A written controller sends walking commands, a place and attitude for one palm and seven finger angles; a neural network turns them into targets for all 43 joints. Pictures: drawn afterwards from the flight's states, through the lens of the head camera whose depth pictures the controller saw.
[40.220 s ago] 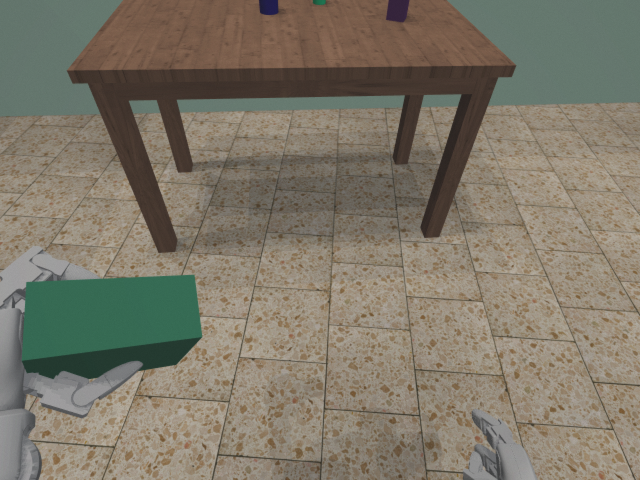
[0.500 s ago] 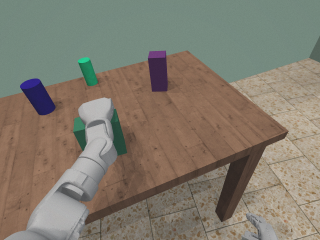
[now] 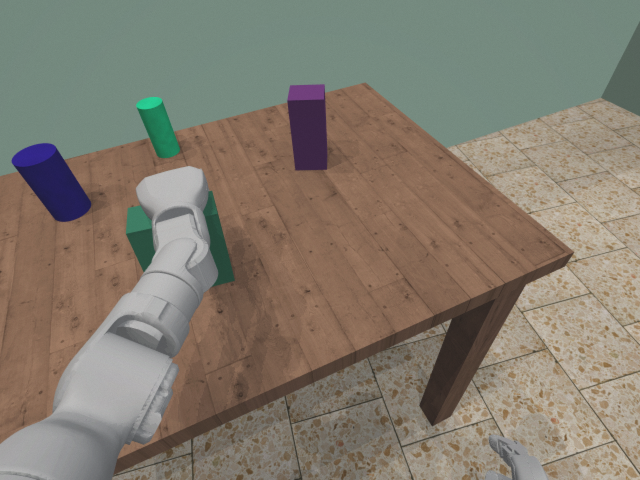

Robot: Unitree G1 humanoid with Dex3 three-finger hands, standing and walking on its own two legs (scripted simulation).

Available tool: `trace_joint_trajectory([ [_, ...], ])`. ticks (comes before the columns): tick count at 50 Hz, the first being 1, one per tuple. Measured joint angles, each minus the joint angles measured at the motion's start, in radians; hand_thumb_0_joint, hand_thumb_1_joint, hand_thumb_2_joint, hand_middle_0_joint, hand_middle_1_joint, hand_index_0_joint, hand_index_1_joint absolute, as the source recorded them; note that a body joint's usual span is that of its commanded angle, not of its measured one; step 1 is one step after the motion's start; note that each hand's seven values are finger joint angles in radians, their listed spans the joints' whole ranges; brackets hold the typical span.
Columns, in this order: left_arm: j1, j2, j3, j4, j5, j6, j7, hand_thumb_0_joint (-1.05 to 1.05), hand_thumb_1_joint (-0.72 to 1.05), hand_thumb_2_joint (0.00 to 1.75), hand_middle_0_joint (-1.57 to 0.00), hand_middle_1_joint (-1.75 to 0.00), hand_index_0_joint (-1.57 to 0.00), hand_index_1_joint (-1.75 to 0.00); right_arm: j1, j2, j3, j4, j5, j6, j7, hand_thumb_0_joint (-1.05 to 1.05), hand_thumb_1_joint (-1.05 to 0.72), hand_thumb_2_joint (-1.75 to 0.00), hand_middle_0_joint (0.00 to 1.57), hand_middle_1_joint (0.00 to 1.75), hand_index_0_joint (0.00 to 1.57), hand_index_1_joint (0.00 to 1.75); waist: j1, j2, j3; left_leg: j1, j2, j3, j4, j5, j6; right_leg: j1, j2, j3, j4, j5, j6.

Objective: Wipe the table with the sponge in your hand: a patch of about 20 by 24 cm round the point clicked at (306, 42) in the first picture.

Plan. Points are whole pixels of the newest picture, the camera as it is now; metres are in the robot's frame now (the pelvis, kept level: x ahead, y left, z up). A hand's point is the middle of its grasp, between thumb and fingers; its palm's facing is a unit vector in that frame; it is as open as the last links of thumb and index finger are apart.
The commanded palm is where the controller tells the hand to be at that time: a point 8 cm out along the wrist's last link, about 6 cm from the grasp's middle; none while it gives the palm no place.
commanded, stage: wipe forward along the third lane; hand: left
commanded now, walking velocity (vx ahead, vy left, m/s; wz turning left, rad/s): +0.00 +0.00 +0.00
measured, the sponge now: (188, 257) +0.42 +0.22 +0.05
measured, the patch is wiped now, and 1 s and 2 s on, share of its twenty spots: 0.90 1.00 1.00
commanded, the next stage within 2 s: wipe back along the third lane in 0.28 s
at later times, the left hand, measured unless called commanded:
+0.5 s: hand (179, 208) +0.47 +0.23 +0.10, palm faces -0.05 -0.02 -1.00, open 10.3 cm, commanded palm +0.44 +0.21 +0.14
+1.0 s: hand (181, 223) +0.43 +0.21 +0.10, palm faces +0.03 -0.05 -1.00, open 10.3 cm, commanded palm +0.39 +0.19 +0.14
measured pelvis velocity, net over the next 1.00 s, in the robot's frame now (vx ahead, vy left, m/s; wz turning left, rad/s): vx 0.03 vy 0.03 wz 0.01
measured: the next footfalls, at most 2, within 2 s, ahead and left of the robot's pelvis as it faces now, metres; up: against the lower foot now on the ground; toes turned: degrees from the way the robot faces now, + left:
none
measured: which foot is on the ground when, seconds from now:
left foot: down 0.00-1.00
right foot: down 0.00-1.00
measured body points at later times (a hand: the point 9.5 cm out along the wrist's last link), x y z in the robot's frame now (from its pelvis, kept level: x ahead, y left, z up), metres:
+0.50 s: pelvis +0.01 +0.02 +0.00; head +0.03 +0.00 +0.45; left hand +0.46 +0.22 +0.16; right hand +0.11 -0.24 -0.13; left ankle -0.01 +0.12 -0.74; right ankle +0.01 -0.08 -0.74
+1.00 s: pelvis +0.03 +0.03 +0.00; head +0.02 +0.01 +0.45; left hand +0.43 +0.21 +0.16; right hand +0.24 -0.19 -0.10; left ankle -0.01 +0.12 -0.74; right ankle +0.02 -0.08 -0.74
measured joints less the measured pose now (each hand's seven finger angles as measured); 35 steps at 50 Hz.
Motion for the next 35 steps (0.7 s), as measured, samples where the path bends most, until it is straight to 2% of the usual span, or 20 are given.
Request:
trace_joint_trajectory([
  [8,-0.048,0.028,0.022,0.060,0.010,-0.029,0.008,0.01,-0.54,1.05,-0.70,-1.35,-0.74,-1.30,0.043,-0.009,-0.013,0.018,-0.004,-0.005,0.003,0.01,-0.91,-0.89,0.20,0.30,0.21,0.29,-0.019,-0.005,0.000,-0.025,-0.003,0.004,0.008,-0.006,0.008,-0.021,-0.002,0.004,-0.003,0.001,0.007],
  [22,-0.123,0.047,0.044,0.156,0.017,-0.042,0.034,0.01,-0.54,1.05,-0.70,-1.34,-0.74,-1.30,0.072,-0.001,-0.021,0.034,-0.011,-0.017,0.017,0.01,-0.91,-0.89,0.20,0.30,0.21,0.29,-0.044,-0.009,-0.009,-0.071,-0.011,0.011,0.028,-0.015,0.023,-0.058,-0.010,0.011,-0.001,0.003,0.024],
  [30,-0.052,0.009,0.009,0.081,0.006,-0.030,0.076,0.00,-0.53,1.05,-0.68,-1.36,-0.73,-1.32,0.092,0.002,-0.038,0.029,-0.015,-0.008,0.035,0.01,-0.91,-0.89,0.20,0.30,0.20,0.29,-0.015,0.004,-0.032,-0.059,-0.014,0.020,0.028,-0.025,0.033,-0.046,-0.013,0.021,-0.008,-0.001,0.033],
  [35,-0.017,-0.025,-0.028,0.030,-0.022,0.016,0.096,0.00,-0.51,1.05,-0.66,-1.38,-0.71,-1.34,0.065,0.010,-0.029,0.031,-0.005,0.003,0.043,0.01,-0.91,-0.89,0.20,0.30,0.20,0.29,0.003,0.001,-0.033,-0.030,-0.020,0.017,0.022,-0.030,0.038,-0.017,-0.020,0.018,-0.010,-0.009,0.037],
])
